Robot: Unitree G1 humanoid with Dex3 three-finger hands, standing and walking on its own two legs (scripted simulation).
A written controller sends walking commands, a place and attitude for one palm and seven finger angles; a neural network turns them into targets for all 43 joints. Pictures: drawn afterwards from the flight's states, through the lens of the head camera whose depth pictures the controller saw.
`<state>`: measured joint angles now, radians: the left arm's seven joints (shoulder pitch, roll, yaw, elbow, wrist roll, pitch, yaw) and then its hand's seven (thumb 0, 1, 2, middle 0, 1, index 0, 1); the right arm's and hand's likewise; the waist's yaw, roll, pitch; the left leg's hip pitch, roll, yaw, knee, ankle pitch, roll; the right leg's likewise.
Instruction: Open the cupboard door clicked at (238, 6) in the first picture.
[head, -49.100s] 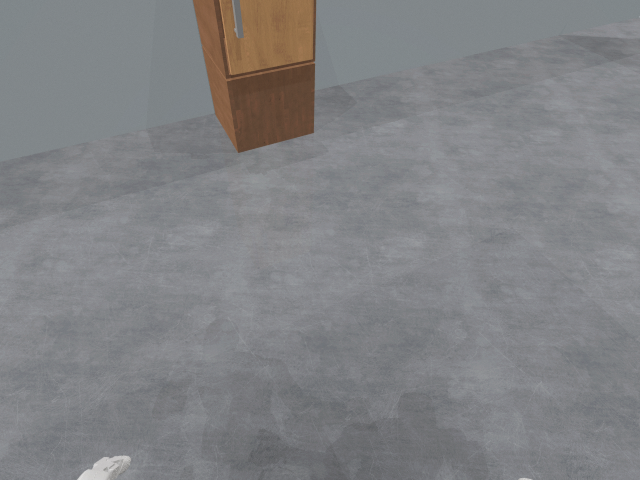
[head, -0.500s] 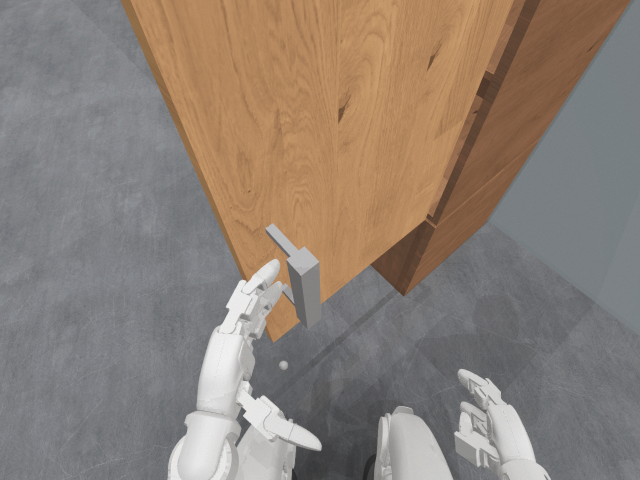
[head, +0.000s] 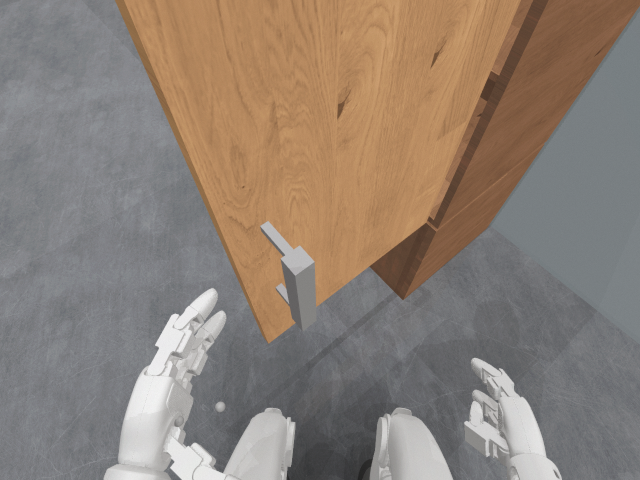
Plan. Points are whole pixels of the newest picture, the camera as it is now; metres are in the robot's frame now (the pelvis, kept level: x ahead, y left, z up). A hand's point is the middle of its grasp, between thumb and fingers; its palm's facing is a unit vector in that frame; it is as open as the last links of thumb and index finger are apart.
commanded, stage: slide the hand sideways off the handle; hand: left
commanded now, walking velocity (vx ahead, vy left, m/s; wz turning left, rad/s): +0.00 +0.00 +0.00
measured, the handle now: (289, 280) +0.34 +0.07 +0.05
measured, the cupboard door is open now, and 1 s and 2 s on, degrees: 89 89 89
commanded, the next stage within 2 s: draw the hand back to the body in 0.02 s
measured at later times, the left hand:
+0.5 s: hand (155, 410) +0.18 +0.15 +0.12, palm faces -0.06 -1.00 -0.05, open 16.3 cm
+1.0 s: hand out of the picture +0.21 +0.24 +0.21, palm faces +0.28 -0.87 -0.41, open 13.0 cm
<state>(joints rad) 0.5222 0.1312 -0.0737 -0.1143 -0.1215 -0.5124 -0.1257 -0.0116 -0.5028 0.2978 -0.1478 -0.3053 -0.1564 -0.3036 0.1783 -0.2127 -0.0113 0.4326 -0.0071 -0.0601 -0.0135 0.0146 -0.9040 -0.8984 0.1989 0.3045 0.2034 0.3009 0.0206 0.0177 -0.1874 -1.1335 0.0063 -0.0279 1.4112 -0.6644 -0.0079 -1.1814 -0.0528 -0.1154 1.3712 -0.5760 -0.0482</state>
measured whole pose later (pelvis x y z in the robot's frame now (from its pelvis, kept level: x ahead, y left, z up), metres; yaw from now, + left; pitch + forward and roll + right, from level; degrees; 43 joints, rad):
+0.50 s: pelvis +0.00 +0.01 +0.05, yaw +0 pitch +15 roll -2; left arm 0.61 0.21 0.02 -0.30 -0.19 -0.29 -0.17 -0.01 -0.50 0.30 -0.15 -0.30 -0.15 -0.30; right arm 0.28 -0.21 0.03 0.38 0.04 -0.04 -0.07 0.02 -0.90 -0.90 0.20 0.30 0.21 0.30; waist 0.00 0.04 -0.18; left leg -0.88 0.01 -0.03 1.20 -0.58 0.01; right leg -0.92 -0.04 -0.11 1.15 -0.49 -0.03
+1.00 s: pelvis +0.04 +0.02 +0.11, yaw -1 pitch +3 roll -1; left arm 0.63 0.33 0.15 -0.43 -0.03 0.00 0.15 0.00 0.04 0.53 -0.17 -0.31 -0.18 -0.30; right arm 0.30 -0.22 0.06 0.48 0.02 -0.08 -0.12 0.02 -0.90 -0.90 0.20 0.30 0.20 0.30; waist 0.04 0.07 -0.10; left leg -0.37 0.00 0.00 0.77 -0.45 0.03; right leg -0.42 -0.03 -0.09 0.73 -0.37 0.00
